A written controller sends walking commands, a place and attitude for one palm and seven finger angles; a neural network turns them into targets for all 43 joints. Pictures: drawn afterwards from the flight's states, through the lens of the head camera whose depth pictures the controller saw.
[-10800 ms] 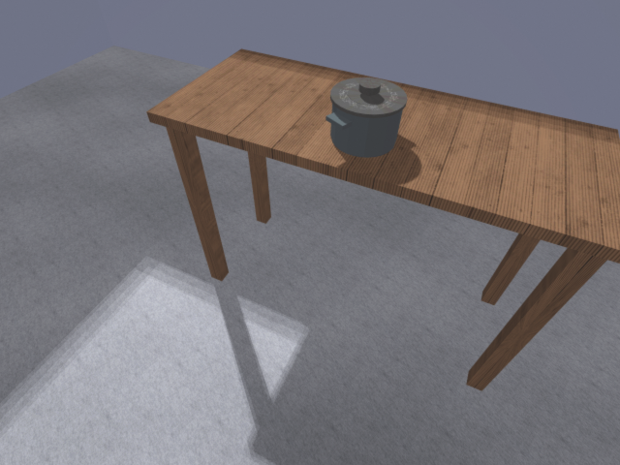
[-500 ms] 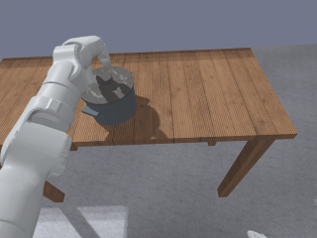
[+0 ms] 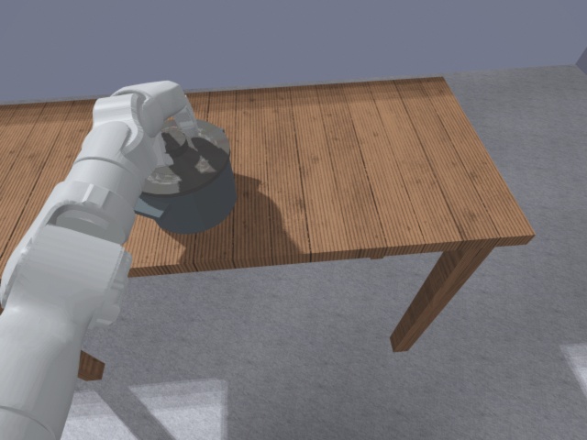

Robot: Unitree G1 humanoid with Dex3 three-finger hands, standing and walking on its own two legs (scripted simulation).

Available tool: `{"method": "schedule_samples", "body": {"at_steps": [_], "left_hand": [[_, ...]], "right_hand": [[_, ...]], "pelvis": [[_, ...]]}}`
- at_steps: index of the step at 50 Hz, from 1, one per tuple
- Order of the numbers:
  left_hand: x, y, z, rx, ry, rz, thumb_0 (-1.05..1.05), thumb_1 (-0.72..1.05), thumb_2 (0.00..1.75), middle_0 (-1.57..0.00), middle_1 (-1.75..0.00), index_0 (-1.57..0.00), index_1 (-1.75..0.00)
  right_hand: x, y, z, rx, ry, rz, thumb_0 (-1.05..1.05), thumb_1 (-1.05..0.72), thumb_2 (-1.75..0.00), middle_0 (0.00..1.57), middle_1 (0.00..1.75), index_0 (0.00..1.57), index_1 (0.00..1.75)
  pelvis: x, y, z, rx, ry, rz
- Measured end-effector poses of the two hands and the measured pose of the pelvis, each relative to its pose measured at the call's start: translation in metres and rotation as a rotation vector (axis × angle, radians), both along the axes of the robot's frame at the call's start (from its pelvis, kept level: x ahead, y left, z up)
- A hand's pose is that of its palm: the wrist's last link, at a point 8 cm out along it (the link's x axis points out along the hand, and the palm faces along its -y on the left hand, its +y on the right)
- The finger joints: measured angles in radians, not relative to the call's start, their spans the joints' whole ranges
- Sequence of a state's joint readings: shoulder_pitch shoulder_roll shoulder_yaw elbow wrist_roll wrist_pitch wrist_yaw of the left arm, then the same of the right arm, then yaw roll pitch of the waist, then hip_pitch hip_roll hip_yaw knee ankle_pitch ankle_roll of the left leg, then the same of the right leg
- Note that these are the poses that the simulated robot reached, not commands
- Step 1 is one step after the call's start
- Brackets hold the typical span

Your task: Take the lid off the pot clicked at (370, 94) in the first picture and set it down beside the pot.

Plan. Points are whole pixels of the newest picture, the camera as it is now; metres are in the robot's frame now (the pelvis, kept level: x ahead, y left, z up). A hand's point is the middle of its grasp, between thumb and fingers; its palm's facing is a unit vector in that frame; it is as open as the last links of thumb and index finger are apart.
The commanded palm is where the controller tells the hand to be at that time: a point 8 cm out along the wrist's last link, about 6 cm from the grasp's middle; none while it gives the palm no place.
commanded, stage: lower the open fingers around the knob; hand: left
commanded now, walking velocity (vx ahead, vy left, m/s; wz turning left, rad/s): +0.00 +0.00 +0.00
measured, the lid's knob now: (171, 144) +0.53 +0.14 +0.11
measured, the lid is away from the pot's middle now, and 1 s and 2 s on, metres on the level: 0.00 0.00 0.01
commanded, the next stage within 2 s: close the fingers and squeeze the knob in 0.28 s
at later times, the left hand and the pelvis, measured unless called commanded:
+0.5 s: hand (162, 145) +0.50 +0.14 +0.13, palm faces -0.40 -0.08 -0.91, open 10.1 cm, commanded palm +0.51 +0.15 +0.19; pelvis +0.00 -0.01 +0.00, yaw +0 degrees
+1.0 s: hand (161, 146) +0.50 +0.15 +0.13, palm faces -0.41 -0.08 -0.91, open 8.4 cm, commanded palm +0.51 +0.15 +0.19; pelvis +0.00 +0.00 +0.00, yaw +0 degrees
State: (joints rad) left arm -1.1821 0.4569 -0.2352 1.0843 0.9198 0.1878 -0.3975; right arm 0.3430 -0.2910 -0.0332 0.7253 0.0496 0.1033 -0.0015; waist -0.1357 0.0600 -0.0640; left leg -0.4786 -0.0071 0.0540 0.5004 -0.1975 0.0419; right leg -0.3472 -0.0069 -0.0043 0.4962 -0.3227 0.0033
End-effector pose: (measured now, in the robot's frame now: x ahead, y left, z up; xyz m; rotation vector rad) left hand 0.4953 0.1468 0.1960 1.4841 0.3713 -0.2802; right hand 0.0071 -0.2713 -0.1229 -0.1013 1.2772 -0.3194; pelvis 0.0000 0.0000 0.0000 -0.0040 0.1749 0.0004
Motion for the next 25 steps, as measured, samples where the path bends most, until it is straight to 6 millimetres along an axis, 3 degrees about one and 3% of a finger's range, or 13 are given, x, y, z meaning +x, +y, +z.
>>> {"method": "schedule_samples", "body": {"at_steps": [20,25], "left_hand": [[0.002,-0.001,-0.003,-0.004,-0.009,0.013,0.00,-0.33,1.53,-0.84,-0.08,-0.86,-0.09],[0.002,0.001,-0.004,-0.001,0.000,0.024,0.00,-0.23,1.32,-0.71,-0.33,-0.73,-0.34]], "right_hand": [[0.027,-0.001,-0.001,0.007,-0.059,0.011,0.01,-0.91,-0.89,0.20,0.30,0.20,0.30],[0.029,-0.005,0.001,-0.005,-0.063,0.014,0.01,-0.91,-0.89,0.20,0.30,0.20,0.30]], "pelvis": [[0.005,-0.004,-0.001,0.001,0.008,-0.002],[0.003,-0.006,-0.001,0.000,0.007,0.000]]}}
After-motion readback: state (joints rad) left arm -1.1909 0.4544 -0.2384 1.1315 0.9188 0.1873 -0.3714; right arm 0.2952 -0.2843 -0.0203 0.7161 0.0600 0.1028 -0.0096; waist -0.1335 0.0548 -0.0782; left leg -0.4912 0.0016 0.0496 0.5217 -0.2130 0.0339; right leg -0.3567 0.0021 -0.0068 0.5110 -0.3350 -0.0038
